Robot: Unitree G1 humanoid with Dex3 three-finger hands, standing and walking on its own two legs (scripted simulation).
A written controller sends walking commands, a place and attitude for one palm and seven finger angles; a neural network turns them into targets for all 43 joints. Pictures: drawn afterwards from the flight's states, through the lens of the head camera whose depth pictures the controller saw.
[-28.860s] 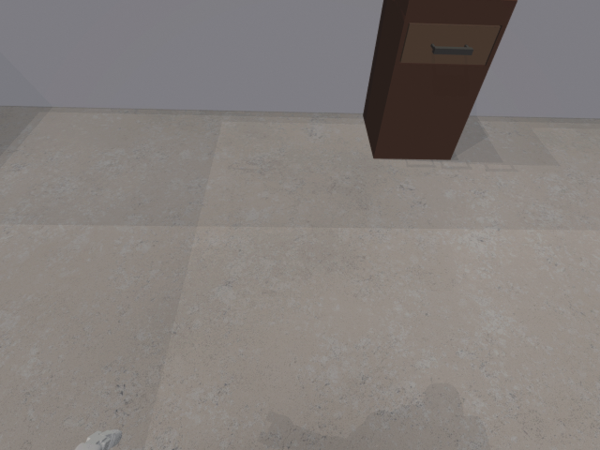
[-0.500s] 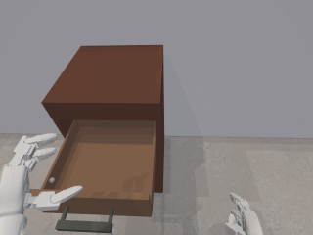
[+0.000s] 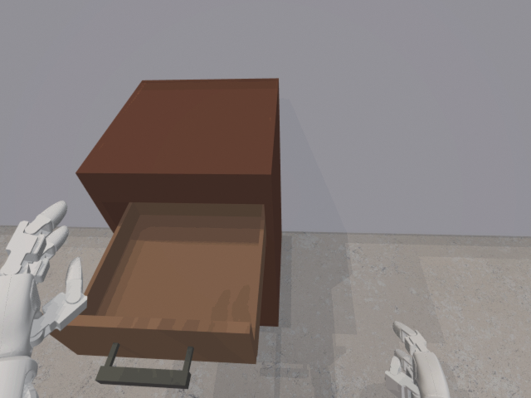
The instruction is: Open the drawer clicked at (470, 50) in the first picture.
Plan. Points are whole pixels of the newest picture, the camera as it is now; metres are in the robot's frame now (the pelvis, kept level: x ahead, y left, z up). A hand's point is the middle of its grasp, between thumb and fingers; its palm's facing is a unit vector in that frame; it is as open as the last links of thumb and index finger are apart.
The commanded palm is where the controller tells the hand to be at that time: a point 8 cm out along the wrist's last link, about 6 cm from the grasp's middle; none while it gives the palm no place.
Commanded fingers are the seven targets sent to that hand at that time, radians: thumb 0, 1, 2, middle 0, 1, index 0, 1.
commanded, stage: draw the hand back to the body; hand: left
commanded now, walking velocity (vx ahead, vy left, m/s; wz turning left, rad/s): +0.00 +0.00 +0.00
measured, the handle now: (147, 363) +0.20 +0.26 -0.16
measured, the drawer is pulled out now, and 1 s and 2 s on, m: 0.30 0.30 0.30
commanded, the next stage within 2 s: step back with the hand held close in 0.08 s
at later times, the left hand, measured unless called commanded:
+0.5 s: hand (68, 308) +0.17 +0.25 +0.14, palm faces +0.26 -0.82 -0.50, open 7.4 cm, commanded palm +0.11 +0.30 +0.17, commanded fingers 0.00 0.90 0.90 -0.20 -0.30 -0.20 -0.30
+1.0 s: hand (19, 383) +0.09 +0.25 +0.15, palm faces +0.35 -0.83 -0.43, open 7.4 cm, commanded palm +0.03 +0.30 +0.17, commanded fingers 0.00 0.90 0.90 -0.20 -0.30 -0.20 -0.30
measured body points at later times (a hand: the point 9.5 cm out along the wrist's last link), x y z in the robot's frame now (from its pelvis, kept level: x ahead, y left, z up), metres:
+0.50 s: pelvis -0.02 +0.02 +0.00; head +0.02 +0.02 +0.44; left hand +0.15 +0.29 +0.17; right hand +0.16 -0.22 -0.09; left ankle -0.04 +0.12 -0.74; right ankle -0.01 -0.09 -0.74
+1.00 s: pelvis -0.09 +0.01 -0.01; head -0.07 +0.03 +0.44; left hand +0.07 +0.29 +0.17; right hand +0.09 -0.22 -0.09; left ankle -0.10 +0.13 -0.75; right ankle -0.06 -0.09 -0.74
